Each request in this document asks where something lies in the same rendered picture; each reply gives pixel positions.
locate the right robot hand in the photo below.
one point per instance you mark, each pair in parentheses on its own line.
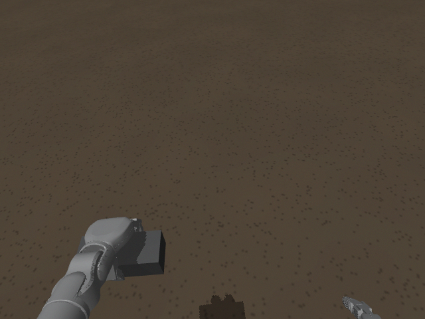
(360,309)

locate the left robot hand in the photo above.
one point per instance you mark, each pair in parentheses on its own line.
(116,232)

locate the carton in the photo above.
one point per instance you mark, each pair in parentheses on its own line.
(143,254)

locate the left robot arm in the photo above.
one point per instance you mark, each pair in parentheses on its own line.
(78,291)

